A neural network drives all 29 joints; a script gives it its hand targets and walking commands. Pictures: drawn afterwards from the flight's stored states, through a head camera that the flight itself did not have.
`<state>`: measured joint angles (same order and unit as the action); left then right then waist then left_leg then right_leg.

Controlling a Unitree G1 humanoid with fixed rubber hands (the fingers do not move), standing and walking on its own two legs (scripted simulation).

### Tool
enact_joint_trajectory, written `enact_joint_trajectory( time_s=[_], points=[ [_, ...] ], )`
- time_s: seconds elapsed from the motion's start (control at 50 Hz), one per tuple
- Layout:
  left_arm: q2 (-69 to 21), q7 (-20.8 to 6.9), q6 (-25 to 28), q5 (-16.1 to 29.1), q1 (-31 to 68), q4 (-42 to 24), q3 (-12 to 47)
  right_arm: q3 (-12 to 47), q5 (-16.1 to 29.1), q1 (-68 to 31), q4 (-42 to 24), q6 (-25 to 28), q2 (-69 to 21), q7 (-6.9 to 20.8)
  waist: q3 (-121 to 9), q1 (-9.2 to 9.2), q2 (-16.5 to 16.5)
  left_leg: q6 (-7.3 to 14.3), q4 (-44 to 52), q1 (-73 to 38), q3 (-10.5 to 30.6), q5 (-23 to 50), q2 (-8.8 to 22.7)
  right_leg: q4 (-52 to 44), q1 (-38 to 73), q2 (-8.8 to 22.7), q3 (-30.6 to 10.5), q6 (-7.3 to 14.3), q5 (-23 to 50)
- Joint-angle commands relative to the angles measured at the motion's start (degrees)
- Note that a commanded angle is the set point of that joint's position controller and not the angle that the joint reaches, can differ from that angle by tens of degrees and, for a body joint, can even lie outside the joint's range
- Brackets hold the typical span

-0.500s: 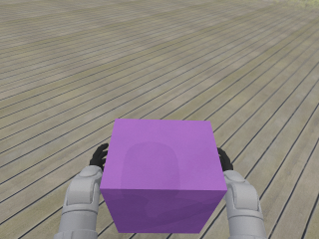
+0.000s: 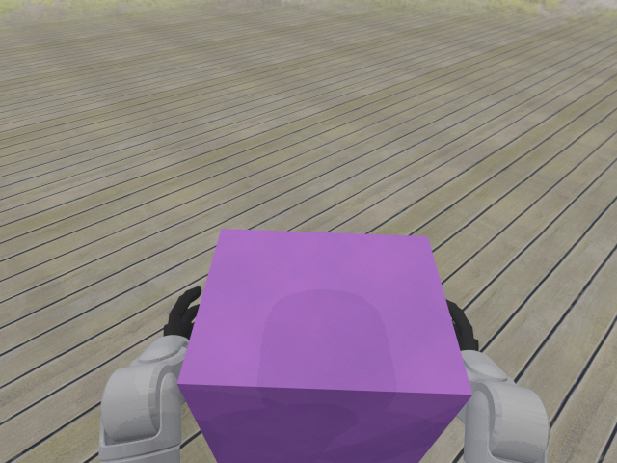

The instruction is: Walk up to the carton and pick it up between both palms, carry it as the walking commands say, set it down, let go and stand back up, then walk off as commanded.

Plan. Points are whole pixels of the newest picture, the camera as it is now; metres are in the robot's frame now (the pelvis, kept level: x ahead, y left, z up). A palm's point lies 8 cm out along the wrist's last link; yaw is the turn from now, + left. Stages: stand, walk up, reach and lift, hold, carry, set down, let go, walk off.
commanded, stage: carry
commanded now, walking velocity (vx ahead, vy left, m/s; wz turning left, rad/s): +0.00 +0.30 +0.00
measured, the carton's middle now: (318, 367) +0.24 -0.01 +0.05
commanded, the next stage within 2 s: none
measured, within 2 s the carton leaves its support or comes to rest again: neither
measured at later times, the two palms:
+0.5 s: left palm (42, 395) +0.19 +0.29 +0.08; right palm (343, 414) +0.17 -0.03 +0.08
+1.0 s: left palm out of the picture +0.15 +0.40 +0.11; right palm (230, 461) +0.11 +0.08 +0.11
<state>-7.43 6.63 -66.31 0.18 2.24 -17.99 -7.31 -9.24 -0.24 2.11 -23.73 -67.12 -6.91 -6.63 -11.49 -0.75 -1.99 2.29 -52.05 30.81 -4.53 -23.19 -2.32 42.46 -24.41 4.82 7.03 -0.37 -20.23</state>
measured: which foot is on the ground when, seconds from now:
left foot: up 0.00-0.10, down 0.12-0.36, up 0.38-0.54, down 0.56-1.00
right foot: down 0.00-0.16, up 0.18-0.34, down 0.36-0.60, up 0.62-0.80, down 0.82-1.00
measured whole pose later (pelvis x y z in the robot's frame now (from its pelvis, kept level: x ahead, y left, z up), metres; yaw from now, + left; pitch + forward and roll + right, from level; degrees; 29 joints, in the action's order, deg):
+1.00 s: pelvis -0.09 +0.25 +0.01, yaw -4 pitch +1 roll -1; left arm -7.3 6.9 -69.1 0.3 -0.3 -24.0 -7.3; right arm -7.9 0.5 3.9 -26.8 -68.0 -7.6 -6.9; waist -10.0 -0.3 -0.5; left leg 4.9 -31.3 23.7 -9.7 -9.6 0.0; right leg 34.4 -20.1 4.4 3.6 -2.1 -16.4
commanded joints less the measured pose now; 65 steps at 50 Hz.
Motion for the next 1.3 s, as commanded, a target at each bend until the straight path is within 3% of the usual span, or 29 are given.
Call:
enact_joint_trajectory(
  time_s=[0.0, 0.04, 0.08, 0.1, 0.14, 0.16, 0.22, 0.3, 0.32, 0.34, 0.36, 0.4, 0.48, 0.52, 0.54, 0.56, 0.58, 0.68, 0.74, 0.86, 1.02, 1.1, 1.12, 1.14, 1.16, 1.18, 1.22, 1.26, 1.28],
  points=[
    [-45.5, -6.5, 0.4, 13.8, 28.6, -15.9, 39.8, 43.4, 15.7, -37.2, -12.8, 0.8, -45.3, 6.5, -4.4, 1.15, 12.7, -0.8, 5.4, -1.2, 6.7, 1.5, 7.8, -22.6, 4.1, 17.6, -19.0, 7.5, 11.6],
    [-44.4, -6.0, 0.5, 13.3, 27.1, -17.3, 40.2, 44.3, 15.7, -35.1, -13.4, 0.7, -45.2, 6.2, -4.9, 1.23, 16.3, -1.2, 14.2, -7.8, 2.1, 5.1, 5.1, -21.7, 2.2, 14.5, -12.9, 4.9, 8.1],
    [-42.8, -5.5, 0.1, 12.7, 23.8, -18.0, 40.5, 43.9, 15.6, -31.2, -12.7, 0.3, -43.5, 6.0, -7.8, 0.99, 11.3, -1.9, 21.7, -14.2, -0.7, 3.2, 2.4, -15.5, 2.7, 11.2, -10.1, 3.4, 8.5],
    [-41.0, -5.3, -0.1, 12.1, 22.1, -18.2, 40.0, 43.4, 15.4, -29.9, -12.5, 0.2, -42.5, 5.9, -8.5, 0.64, 6.3, -1.9, 26.2, -18.2, 0.2, 2.1, 3.0, -11.4, 1.2, 9.1, -8.1, 2.1, 8.4],
    [-37.9, -4.9, -1.2, 11.0, 21.6, -19.0, 40.0, 41.7, 15.1, -27.7, -11.0, -0.1, -40.6, 5.8, -8.0, 0.94, -14.7, 4.0, 31.1, -19.7, 20.4, 12.5, 17.6, 3.9, -9.7, -0.6, 0.8, -3.3, -8.1],
    [-39.2, -5.4, -1.5, 12.2, 25.0, -20.0, 41.5, 40.9, 14.1, -27.5, -10.7, 0.0, -41.4, 5.6, -7.6, 1.34, -16.4, 8.3, 30.8, -15.9, 20.0, 15.4, 18.3, 12.3, -9.0, -1.2, 0.7, -2.5, -15.9],
    [-41.0, -6.1, -2.0, 13.6, 23.4, -16.6, 42.2, 40.0, 13.0, -25.6, -10.1, -0.3, -41.1, 5.1, -7.5, 1.18, -9.6, 9.1, 27.2, -16.9, 11.5, 25.8, 16.3, 16.8, -9.2, -1.8, -0.9, -1.0, -13.7],
    [-43.1, -7.0, -2.1, 14.4, 22.6, -15.2, 41.3, 40.5, 13.3, -27.5, -11.5, -0.2, -41.5, 4.9, -9.4, -0.62, -5.8, 4.9, 20.7, -10.0, 5.2, 23.3, 12.5, -10.6, 6.0, -1.3, -0.3, 1.7, 1.6],
    [-42.6, -7.0, -1.9, 14.6, 22.7, -15.3, 40.7, 40.5, 13.2, -27.8, -11.0, -0.3, -41.9, 4.9, -9.6, -1.44, 1.3, 1.4, 14.6, 0.0, 2.7, 15.4, 10.2, -16.5, 15.8, 6.3, -9.8, 4.0, 4.2],
    [-41.9, -7.1, -1.8, 14.8, 22.8, -14.6, 40.1, 40.8, 12.3, -27.7, -11.6, -0.4, -41.4, 4.8, -10.2, -0.72, 17.7, -1.9, 2.1, 11.9, -0.2, -1.2, 4.6, -22.9, 22.1, 22.5, -32.6, 9.3, 13.9],
    [-41.5, -7.0, -2.0, 14.3, 21.8, -12.3, 39.9, 40.8, 12.2, -28.0, -10.2, -0.7, -40.5, 4.9, -6.7, 0.46, 16.9, -2.7, -8.6, 15.6, 5.7, -5.4, 6.0, -26.6, 17.7, 29.1, -38.8, 13.3, 15.1],
    [-43.3, -7.0, -1.1, 13.2, 20.0, -13.5, 39.2, 43.8, 14.4, -31.2, -12.6, -0.6, -43.0, 6.1, -4.6, 0.21, 12.7, -2.0, -12.4, 8.5, 10.3, -1.5, 8.5, -24.8, 12.0, 24.8, -32.3, 13.4, 15.1],
    [-44.3, -6.9, -0.1, 13.0, 24.4, -15.6, 39.0, 44.5, 15.2, -34.2, -14.2, 0.3, -43.3, 6.4, -3.4, 1.42, 20.5, -2.3, 13.0, -8.0, 1.7, 3.7, 5.6, -20.7, 1.0, 12.5, -9.2, 3.1, 5.2],
    [-44.0, -7.0, 0.1, 13.1, 22.5, -16.4, 39.0, 44.5, 15.4, -32.2, -13.8, 0.6, -43.2, 6.2, -5.8, 0.93, 13.8, -3.6, 22.3, -15.1, -0.9, 2.7, 2.7, -12.7, 0.7, 7.8, -4.6, 1.1, 4.0],
    [-43.3, -6.8, 0.0, 13.0, 22.0, -16.7, 39.7, 43.8, 15.2, -31.2, -13.7, 0.7, -42.8, 6.2, -6.2, 0.84, 5.4, -3.2, 27.1, -17.8, 3.9, 4.7, 6.5, -8.3, -1.4, 5.8, -2.6, -0.4, 1.6],
    [-41.6, -6.6, -0.5, 12.6, 20.3, -16.9, 39.6, 43.1, 15.0, -27.9, -12.4, 0.4, -41.1, 6.2, -8.5, 0.56, -6.9, -0.9, 31.1, -20.7, 17.9, 14.5, 16.7, -0.5, -5.9, 1.8, -1.0, -3.1, -5.8],
    [-40.9, -6.4, -0.6, 12.9, 21.9, -18.8, 41.0, 41.8, 15.0, -26.5, -11.0, 0.5, -41.2, 6.3, -8.8, 1.19, -14.1, 4.5, 32.5, -18.3, 24.8, 13.6, 21.7, 4.9, -9.0, -0.2, -1.8, -3.8, -13.7],
    [-44.5, -7.3, -0.8, 15.6, 25.2, -17.4, 44.0, 40.2, 13.7, -27.2, -11.7, 1.3, -42.5, 6.3, -10.7, 0.96, -10.1, 4.7, 28.8, -18.6, 14.3, 24.3, 17.4, 6.7, -5.3, -0.5, -3.1, -1.8, -10.6],
    [-45.0, -7.3, -1.1, 15.6, 24.8, -17.4, 44.3, 39.5, 13.2, -26.7, -11.1, 1.2, -42.2, 6.5, -9.7, 0.13, -10.2, 3.4, 30.3, -16.2, 12.6, 16.6, 16.7, -5.8, 1.3, -1.8, -0.6, -1.1, -5.0],
    [-44.9, -7.9, -0.7, 14.7, 25.4, -15.5, 42.8, 41.8, 13.6, -29.9, -11.3, 0.5, -43.2, 7.0, -4.5, 0.59, 2.1, -3.7, 35.0, -11.2, 9.5, -5.1, 12.9, -15.3, 3.5, 2.9, -7.0, 0.4, -4.8],
    [-43.4, -7.3, -1.4, 14.1, 25.6, -14.0, 41.1, 39.7, 13.1, -30.6, -9.3, -0.4, -42.1, 6.9, -3.9, -0.20, -4.9, -5.1, 39.6, -9.1, 3.9, -12.3, 14.4, -5.7, 3.2, -2.4, 1.6, 1.8, -5.4],
    [-44.0, -7.7, -1.3, 14.5, 26.7, -13.2, 40.6, 39.8, 12.8, -32.0, -8.7, -0.5, -42.7, 6.6, -3.0, -1.00, -1.9, -9.3, 34.4, -3.9, -4.6, -9.2, 11.1, -12.4, 8.6, -1.4, -0.9, 4.6, -4.9],
    [-43.8, -7.7, -1.3, 14.3, 26.6, -12.5, 40.0, 40.2, 12.8, -32.5, -8.6, -0.6, -42.8, 6.6, -1.1, -1.22, 3.6, -11.9, 28.9, -0.5, -7.7, -7.8, 8.0, -19.9, 9.4, 1.7, -6.1, 5.9, -9.6],
    [-43.7, -7.8, -1.2, 14.5, 27.2, -12.8, 39.8, 41.2, 13.1, -33.2, -9.3, -0.6, -42.9, 6.5, -1.7, -0.69, 17.9, -9.1, 9.6, -3.3, -5.9, -4.2, 7.2, -26.2, 2.4, 9.9, -20.4, 7.9, -13.2],
    [-43.6, -8.0, -1.4, 14.2, 25.7, -11.6, 39.7, 42.4, 13.5, -35.5, -10.9, -0.5, -42.9, 6.5, -1.3, 0.28, 25.6, -7.4, -4.4, -9.8, 2.6, 0.5, 8.3, -33.3, -8.9, 16.6, -32.0, 8.7, -20.1],
    [-43.6, -8.1, -1.3, 14.4, 25.5, -11.6, 40.1, 43.7, 14.2, -35.5, -11.2, -0.2, -43.7, 6.5, -0.5, 1.81, 22.3, -5.8, -6.9, -14.7, 8.1, 2.5, 9.6, -33.8, -15.5, 16.1, -30.6, 6.3, -19.2],
    [-45.1, -8.5, -1.4, 15.4, 28.3, -14.1, 42.5, 43.4, 13.8, -33.3, -10.8, 0.4, -44.3, 6.2, -3.0, 2.42, 16.6, -3.2, 5.5, -18.5, 4.4, 1.7, 8.0, -29.1, -14.1, 10.4, -19.2, 0.7, -11.9],
    [-45.6, -8.3, -1.1, 16.5, 30.6, -18.1, 43.7, 42.1, 13.8, -32.0, -10.6, 0.5, -44.8, 6.1, -4.7, 1.48, 7.2, -2.9, 24.2, -18.7, 1.5, -1.5, 6.5, -14.1, -7.6, 1.9, -10.4, -0.2, -2.1],
    [-45.5, -8.1, -1.0, 16.1, 30.4, -18.6, 43.5, 41.7, 13.8, -31.2, -10.1, 0.4, -44.9, 6.1, -4.8, 1.30, -2.1, -1.5, 32.8, -20.5, 8.1, -6.3, 12.1, -4.6, -9.8, -1.6, -6.7, -0.3, 0.3]
  ],
)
